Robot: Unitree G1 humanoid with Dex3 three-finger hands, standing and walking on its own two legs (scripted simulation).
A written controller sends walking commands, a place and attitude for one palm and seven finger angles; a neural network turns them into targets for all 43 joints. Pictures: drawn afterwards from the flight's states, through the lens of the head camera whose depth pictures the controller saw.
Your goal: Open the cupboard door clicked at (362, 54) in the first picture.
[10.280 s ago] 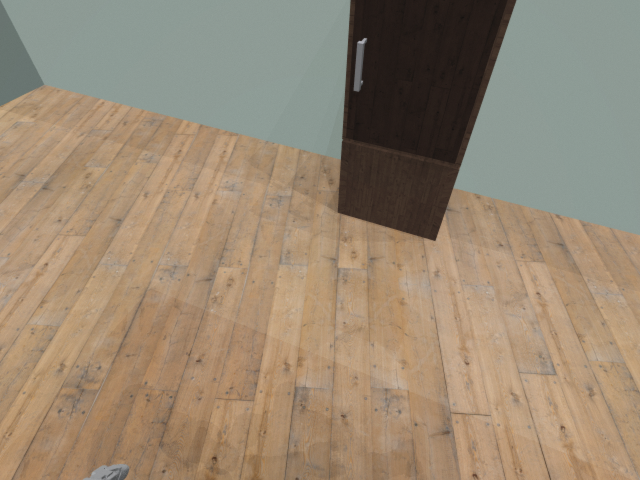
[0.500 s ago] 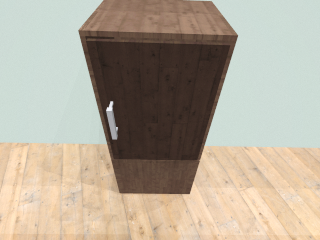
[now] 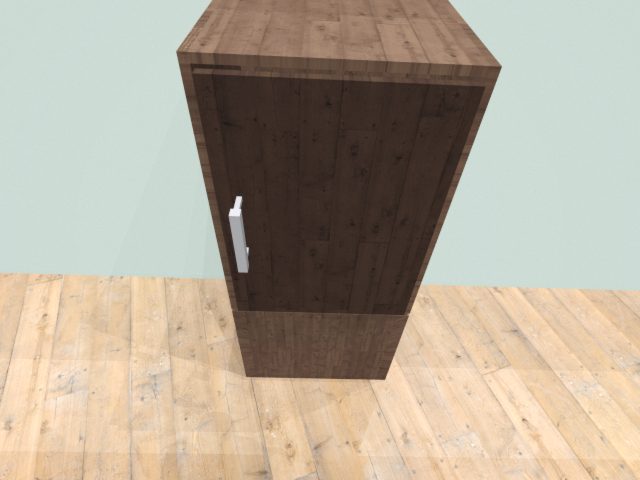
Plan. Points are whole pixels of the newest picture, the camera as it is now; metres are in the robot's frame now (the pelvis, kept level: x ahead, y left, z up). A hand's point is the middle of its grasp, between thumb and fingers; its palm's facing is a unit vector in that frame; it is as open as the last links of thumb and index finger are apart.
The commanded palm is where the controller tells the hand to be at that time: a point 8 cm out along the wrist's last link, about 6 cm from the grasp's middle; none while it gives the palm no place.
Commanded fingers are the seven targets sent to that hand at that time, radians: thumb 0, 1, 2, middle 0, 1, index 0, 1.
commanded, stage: come to a stop and stand still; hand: left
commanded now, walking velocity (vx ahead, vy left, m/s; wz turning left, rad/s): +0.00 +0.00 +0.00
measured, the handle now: (241, 235) +0.55 +0.18 -0.05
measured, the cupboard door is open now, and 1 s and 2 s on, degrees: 0 0 0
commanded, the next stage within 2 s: look again from close up in 0.52 s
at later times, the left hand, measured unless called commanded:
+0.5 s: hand out of the picture -0.06 +0.17 -0.18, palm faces +0.05 -0.98 -0.17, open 7.3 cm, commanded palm none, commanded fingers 0.00 0.90 0.90 -0.20 -0.30 -0.20 -0.30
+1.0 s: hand out of the picture -0.02 +0.15 -0.18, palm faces +0.04 -0.99 -0.15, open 7.3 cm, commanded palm none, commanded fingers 0.00 0.90 0.90 -0.20 -0.30 -0.20 -0.30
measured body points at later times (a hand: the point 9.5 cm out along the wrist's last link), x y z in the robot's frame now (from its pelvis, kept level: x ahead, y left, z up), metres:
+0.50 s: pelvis -0.01 +0.02 +0.00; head -0.02 +0.02 +0.45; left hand -0.06 +0.22 -0.16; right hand -0.02 -0.20 -0.16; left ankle +0.03 +0.08 -0.74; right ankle +0.02 -0.13 -0.74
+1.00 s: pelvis +0.00 +0.00 +0.00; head +0.00 +0.01 +0.45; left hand -0.02 +0.21 -0.16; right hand -0.02 -0.20 -0.16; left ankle +0.03 +0.08 -0.74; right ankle +0.02 -0.13 -0.74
